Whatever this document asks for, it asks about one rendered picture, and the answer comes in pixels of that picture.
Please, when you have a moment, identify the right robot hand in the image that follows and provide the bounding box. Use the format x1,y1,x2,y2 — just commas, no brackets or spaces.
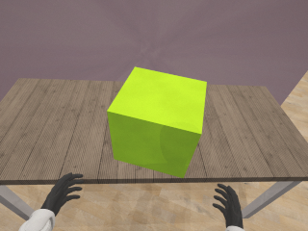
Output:
212,183,244,229

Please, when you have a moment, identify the carton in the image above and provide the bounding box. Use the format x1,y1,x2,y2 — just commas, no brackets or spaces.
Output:
107,66,207,178

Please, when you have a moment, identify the table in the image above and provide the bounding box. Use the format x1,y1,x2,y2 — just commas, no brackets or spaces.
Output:
0,78,308,221

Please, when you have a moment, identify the left robot hand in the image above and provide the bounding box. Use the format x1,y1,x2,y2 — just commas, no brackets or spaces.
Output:
41,172,84,216

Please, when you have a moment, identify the robot left forearm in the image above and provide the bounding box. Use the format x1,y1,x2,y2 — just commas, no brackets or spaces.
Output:
18,209,56,231

